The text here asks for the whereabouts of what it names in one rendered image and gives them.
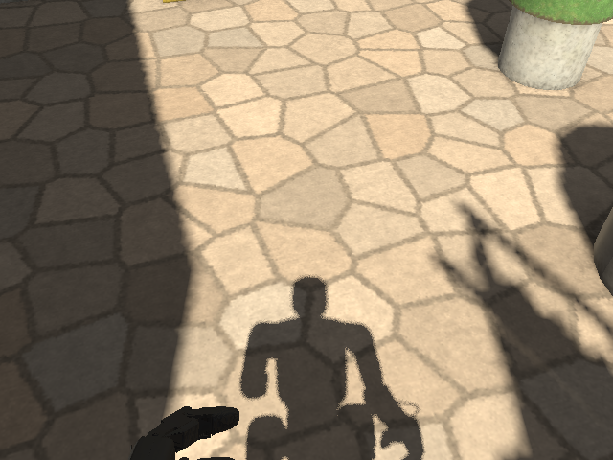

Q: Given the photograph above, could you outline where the left robot hand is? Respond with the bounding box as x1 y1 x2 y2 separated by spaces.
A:
128 406 239 460

